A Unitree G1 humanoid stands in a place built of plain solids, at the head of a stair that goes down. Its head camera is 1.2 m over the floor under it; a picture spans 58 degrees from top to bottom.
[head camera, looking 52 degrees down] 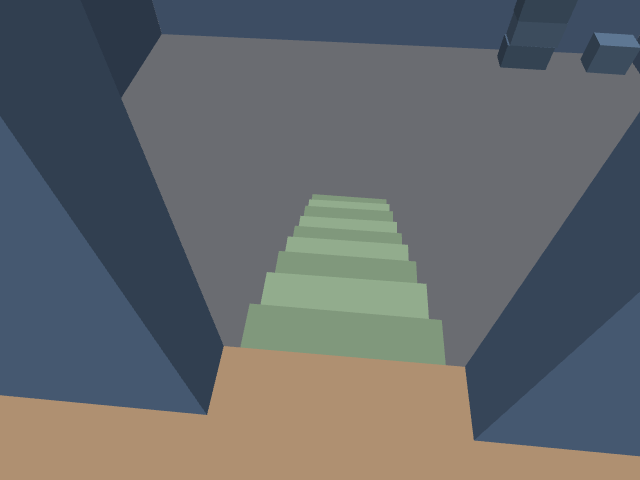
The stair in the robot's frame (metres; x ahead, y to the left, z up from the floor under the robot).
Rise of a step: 0.20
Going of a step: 0.26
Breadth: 0.70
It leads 5 degrees to the right of straight ahead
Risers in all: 10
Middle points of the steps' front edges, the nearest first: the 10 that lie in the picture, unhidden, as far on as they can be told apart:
0.51 -0.07 0.00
0.76 -0.09 -0.20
1.04 -0.11 -0.40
1.29 -0.14 -0.59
1.55 -0.16 -0.79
1.80 -0.18 -0.99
2.05 -0.21 -1.18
2.33 -0.23 -1.37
2.59 -0.25 -1.57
2.84 -0.28 -1.77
